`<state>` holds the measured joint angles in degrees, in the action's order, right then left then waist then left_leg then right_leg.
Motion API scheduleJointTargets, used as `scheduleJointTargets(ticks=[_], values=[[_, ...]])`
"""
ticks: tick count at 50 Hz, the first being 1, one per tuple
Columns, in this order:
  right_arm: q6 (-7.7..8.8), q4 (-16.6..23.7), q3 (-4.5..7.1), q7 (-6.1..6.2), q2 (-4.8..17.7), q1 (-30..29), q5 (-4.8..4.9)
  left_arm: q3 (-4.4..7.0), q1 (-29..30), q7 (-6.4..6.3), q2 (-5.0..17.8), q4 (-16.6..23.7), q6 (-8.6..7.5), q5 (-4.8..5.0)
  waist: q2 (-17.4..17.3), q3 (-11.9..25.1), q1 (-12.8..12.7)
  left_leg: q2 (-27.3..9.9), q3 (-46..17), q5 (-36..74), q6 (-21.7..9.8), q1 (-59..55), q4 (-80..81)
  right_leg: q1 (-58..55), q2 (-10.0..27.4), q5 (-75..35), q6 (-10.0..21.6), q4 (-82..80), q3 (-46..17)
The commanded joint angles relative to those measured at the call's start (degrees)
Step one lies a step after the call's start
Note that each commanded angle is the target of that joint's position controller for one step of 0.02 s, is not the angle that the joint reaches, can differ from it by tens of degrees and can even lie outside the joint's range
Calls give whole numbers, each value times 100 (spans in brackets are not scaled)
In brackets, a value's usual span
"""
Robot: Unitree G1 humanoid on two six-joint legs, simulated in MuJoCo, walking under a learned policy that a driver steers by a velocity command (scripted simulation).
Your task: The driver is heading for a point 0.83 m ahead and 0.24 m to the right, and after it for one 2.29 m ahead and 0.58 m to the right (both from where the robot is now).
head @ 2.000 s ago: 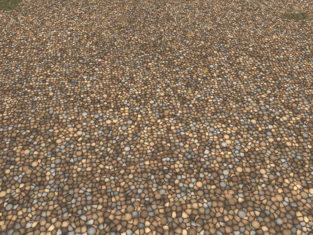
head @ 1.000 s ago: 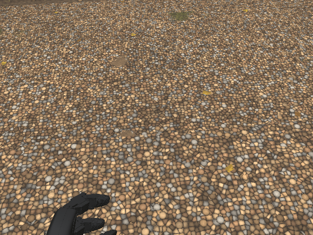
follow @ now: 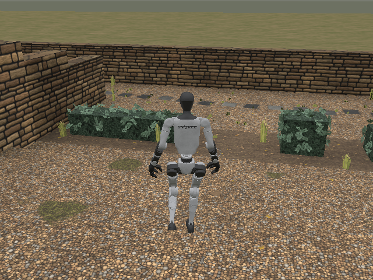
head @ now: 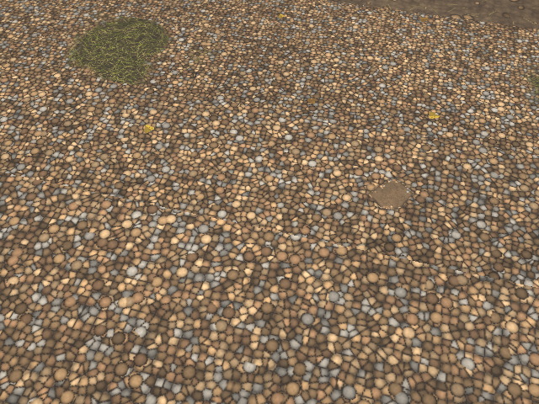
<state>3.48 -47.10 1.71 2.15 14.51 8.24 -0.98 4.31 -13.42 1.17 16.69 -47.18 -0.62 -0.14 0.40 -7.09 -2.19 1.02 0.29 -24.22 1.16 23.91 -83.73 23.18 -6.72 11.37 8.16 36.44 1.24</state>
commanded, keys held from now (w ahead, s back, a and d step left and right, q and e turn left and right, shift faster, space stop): e+shift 0.74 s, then w+e+shift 0.26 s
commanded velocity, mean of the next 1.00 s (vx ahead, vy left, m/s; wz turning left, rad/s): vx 0.20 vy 0.00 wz -0.95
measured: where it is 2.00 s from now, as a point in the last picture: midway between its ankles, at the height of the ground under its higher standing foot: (462, 339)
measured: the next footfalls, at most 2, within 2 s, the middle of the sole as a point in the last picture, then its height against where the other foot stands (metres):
left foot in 0.54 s outside the picture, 0.18 m lower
right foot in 1.52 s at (384, 381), level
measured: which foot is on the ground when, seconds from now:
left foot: up 0.00-0.52, down 0.54-1.00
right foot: down 0.00-0.54, up 0.56-1.00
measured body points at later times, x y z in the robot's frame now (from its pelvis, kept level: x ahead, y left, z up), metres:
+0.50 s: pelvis +0.29 +0.07 -0.06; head +0.29 +0.08 +0.39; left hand +0.46 +0.35 -0.17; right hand +0.37 -0.26 -0.11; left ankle +0.46 +0.12 -0.79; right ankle +0.09 -0.03 -0.72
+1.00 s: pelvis +0.40 +0.14 -0.16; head +0.41 +0.15 +0.29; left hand +0.71 +0.11 -0.25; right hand +0.17 +0.00 -0.29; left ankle +0.43 +0.15 -0.89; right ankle +0.33 +0.02 -0.68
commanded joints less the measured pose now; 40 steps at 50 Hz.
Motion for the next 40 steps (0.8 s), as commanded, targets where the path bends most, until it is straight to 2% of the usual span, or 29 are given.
scheduleJointTargets(ticks=[1,3,6,7,10,11,13,14,15,16,18,20,21,23,24,25,26,27,28,29,30,31,32,33,34,35,37,39,40], values=[[-296,342,98,85,509,573,-172,93,-673,-68,646,255,-100,63,-391,629,345,-408,-313,134,107,960,1281,-1188,1542,-4828,1125,-1481,-2139],[-409,460,84,34,376,493,-191,123,-628,-46,864,350,-172,46,-157,952,423,-314,-186,487,176,669,2167,-1164,1172,-5585,985,-1404,-1828],[-460,585,56,-83,385,372,-187,187,-693,-177,956,525,32,75,164,1538,359,-240,-64,1408,168,723,2232,-1461,933,-6717,713,-824,-1546],[-440,505,111,-102,536,504,-129,167,-626,-194,902,690,62,-48,177,1841,311,-168,23,2109,18,644,1770,-1523,934,-6595,641,-623,-1565],[-413,760,146,-112,627,-145,-185,162,-751,-278,883,857,189,-42,222,1442,57,-194,-128,1813,-35,1235,1620,-1594,876,-5720,636,-466,-2034],[-368,970,264,-101,861,-793,-128,200,-1800,-338,1011,483,133,-91,362,1069,-425,-160,-621,1650,-39,2717,1679,-2751,1001,-4108,791,-553,-2662],[-302,1146,287,-120,956,-1258,-139,239,-2318,-437,1119,375,85,-111,401,619,-632,-251,-915,899,-3,4147,2059,-3898,1332,-3634,956,-451,-3245],[-268,1238,305,-112,1046,-1276,-52,290,-2051,-447,1271,482,43,-119,669,554,-510,-260,-1117,1156,69,4030,2417,-3617,1578,-3459,1098,-458,-3647],[-232,1271,329,-109,1149,-1529,-105,325,-1899,-454,1352,560,34,-129,583,622,-550,-246,-1162,1483,83,3860,2569,-3446,1537,-3060,1069,-475,-3779],[-216,1452,261,-178,1081,-1653,-135,298,-1420,-465,1267,632,9,-90,479,467,-335,-147,-1059,2463,146,3086,3437,-2324,1175,-1696,878,-578,-3561],[-239,1395,171,-330,706,-1261,-235,176,-846,-392,1036,781,-14,-66,398,701,-106,184,-828,3634,3,1475,3928,-1047,579,-882,579,-112,-3326],[-259,1346,110,-432,548,-862,-146,149,-491,-395,1033,914,4,-40,405,810,100,377,-776,4076,-95,1,4467,-16,257,-209,245,241,-3170],[-264,1315,94,-437,505,-604,-65,132,-386,-447,974,953,17,-99,398,772,176,397,-867,4295,-45,-843,4866,433,64,272,0,489,-3109],[-212,1038,112,-318,509,44,146,126,-321,-598,895,935,100,-220,302,637,415,84,-1269,5078,115,-1566,6106,216,-102,1091,-256,1486,-3222],[-199,754,175,-202,567,770,298,113,-241,-651,836,937,146,-231,252,732,701,-214,-1330,5915,243,-2026,7100,-192,-243,1240,-385,2245,-3031],[-155,436,249,-103,622,1353,350,74,-354,-652,724,926,175,-222,27,836,750,-535,-1238,6861,359,-2631,8078,-376,-463,1521,-498,3193,-2732],[-124,208,303,-30,713,1618,199,41,-565,-590,554,899,209,-176,-486,846,672,-769,-1034,7335,407,-3227,8515,-134,-723,2579,-598,4331,-2233],[-85,153,310,-62,809,1958,2,53,-879,-513,349,852,266,-78,-771,1059,583,-1149,-1097,7822,460,-4222,7226,891,-882,3841,-642,5870,-1693],[22,276,210,-188,1003,2117,-264,14,-1759,-477,-15,1063,384,186,-1379,1354,-136,-2100,-1171,12597,471,-5119,4676,2319,-798,5166,-775,7764,-862],[39,324,311,-209,1221,2301,-103,0,-2257,-533,-109,1076,420,260,-1828,2148,-193,-2686,-1730,13046,165,-5803,4156,3390,-378,4564,-786,8719,-658],[-9,434,290,-164,1084,2165,50,16,-1969,-496,-30,850,423,45,-1356,1961,-12,-2404,-1525,11626,244,-4912,4576,3577,-199,3570,-805,9347,-556],[104,800,425,39,1504,1248,32,108,-1105,-443,394,1226,376,-173,-1876,1913,94,-3008,-2798,6904,-989,-3543,5697,3596,174,2234,-844,9237,-316],[74,782,262,116,1089,928,94,178,-200,-342,818,1331,446,-358,-969,1270,154,-2799,-2399,5790,-1315,-2399,6158,3372,466,1773,-840,9164,-396],[-9,739,149,131,858,877,55,187,159,-222,882,1386,579,-351,-503,965,186,-2395,-1849,5308,-1268,-1527,6345,2896,380,1597,-837,9030,-367],[-98,703,101,114,796,945,-40,155,276,-185,759,1410,694,-261,-386,741,177,-2111,-1399,5045,-1091,-974,6409,2681,331,1529,-830,8981,-224],[-140,605,88,133,748,982,-7,96,564,-142,530,1567,761,-281,-183,543,94,-1905,-1094,4256,-886,-704,6233,2848,347,1201,-807,8708,-438],[-202,549,25,93,612,1212,-1,21,625,-153,267,1594,808,-256,-640,513,102,-1322,-526,2495,-410,-497,6193,3162,159,396,-894,8326,-158],[-237,513,-12,101,481,1346,-2,-79,807,-127,3,1772,808,-270,-913,533,28,-1311,-851,-1037,-167,-576,6577,3915,276,33,-968,7862,-306],[-268,508,-17,104,501,1341,15,-61,783,-87,119,1736,809,-309,-831,435,-10,-1385,-1019,-1869,-57,-458,6866,3903,342,-149,-1047,7425,-258]])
